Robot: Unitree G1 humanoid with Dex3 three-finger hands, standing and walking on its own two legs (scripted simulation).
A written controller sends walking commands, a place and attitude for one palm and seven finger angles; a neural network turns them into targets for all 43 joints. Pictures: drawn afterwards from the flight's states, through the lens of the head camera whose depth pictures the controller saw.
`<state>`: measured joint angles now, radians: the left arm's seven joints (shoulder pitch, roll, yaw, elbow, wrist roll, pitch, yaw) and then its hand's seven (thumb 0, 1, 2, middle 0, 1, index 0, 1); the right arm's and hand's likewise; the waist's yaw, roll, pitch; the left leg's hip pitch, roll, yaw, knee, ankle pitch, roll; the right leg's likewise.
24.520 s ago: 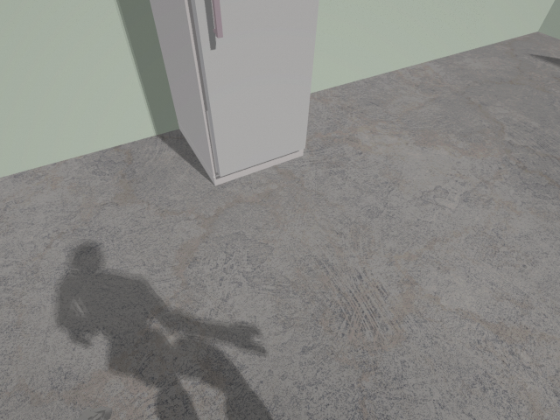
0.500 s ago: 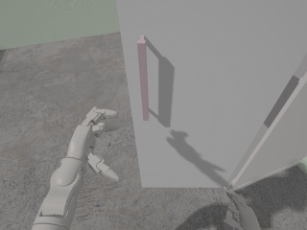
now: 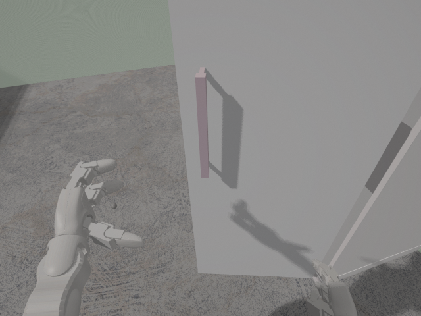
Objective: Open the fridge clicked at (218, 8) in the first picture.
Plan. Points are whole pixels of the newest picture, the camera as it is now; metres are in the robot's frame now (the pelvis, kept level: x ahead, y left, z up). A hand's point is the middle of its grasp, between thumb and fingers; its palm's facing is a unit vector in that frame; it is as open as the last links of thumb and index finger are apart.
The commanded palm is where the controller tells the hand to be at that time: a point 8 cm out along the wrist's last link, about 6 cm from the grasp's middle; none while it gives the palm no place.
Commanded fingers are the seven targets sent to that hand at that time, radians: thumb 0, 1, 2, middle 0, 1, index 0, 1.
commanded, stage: draw the hand back to the body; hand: left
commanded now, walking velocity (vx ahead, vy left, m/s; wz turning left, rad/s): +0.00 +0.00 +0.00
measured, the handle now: (203, 128) +0.48 +0.08 +0.14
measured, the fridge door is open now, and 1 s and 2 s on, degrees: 69 69 69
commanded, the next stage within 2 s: step back with the hand held close in 1.04 s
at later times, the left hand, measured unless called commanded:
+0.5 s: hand (57, 219) +0.20 +0.27 +0.15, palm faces +0.42 -0.85 -0.32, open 10.4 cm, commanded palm +0.15 +0.31 +0.17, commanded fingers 0.00 0.65 0.78 -0.21 -0.45 -0.21 -0.45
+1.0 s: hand (27, 225) +0.19 +0.30 +0.16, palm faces +0.51 -0.80 -0.31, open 7.5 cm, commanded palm +0.14 +0.34 +0.17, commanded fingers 0.00 0.90 0.90 -0.20 -0.30 -0.20 -0.30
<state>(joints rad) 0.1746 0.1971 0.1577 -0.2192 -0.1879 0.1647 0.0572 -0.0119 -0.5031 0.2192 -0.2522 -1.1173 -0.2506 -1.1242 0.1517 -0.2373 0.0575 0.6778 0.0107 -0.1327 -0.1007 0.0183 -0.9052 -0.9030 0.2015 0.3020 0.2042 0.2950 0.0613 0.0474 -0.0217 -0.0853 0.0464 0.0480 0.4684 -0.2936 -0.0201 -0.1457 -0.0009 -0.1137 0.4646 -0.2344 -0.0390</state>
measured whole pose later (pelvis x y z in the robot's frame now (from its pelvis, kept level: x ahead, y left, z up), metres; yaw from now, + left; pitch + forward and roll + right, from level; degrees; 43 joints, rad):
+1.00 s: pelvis +0.00 +0.03 +0.01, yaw +0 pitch -7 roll -1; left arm 0.42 0.32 0.33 -0.35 -0.07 -0.08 0.14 0.02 0.88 0.89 -0.21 -0.30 -0.21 -0.31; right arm 0.18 -0.22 0.02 0.70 -0.03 -0.17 -0.08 0.02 -0.90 -0.90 0.20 0.30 0.21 0.30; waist 0.08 0.03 0.04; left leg -0.01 0.01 0.07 0.39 -0.26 0.02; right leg -0.06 -0.03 -0.09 0.35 -0.17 0.00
